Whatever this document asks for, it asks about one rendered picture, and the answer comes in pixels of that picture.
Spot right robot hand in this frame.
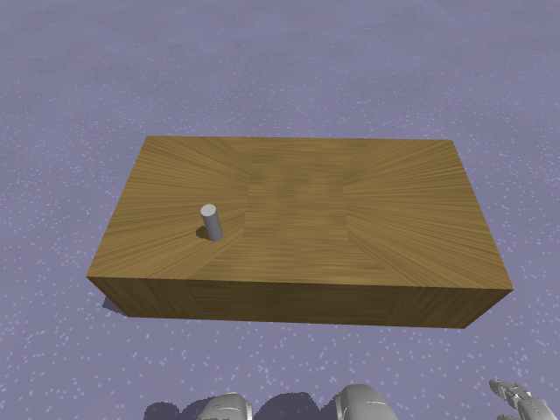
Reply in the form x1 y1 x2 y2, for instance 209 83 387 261
489 380 558 420

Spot can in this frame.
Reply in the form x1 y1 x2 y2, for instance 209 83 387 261
200 204 223 242

